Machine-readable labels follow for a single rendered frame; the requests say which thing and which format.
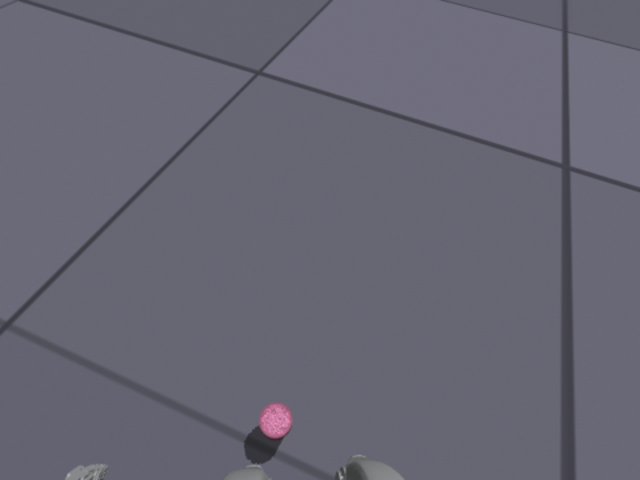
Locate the left robot hand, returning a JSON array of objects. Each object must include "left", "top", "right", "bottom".
[{"left": 65, "top": 464, "right": 108, "bottom": 480}]

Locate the cup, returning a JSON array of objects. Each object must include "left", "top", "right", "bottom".
[{"left": 259, "top": 402, "right": 293, "bottom": 441}]

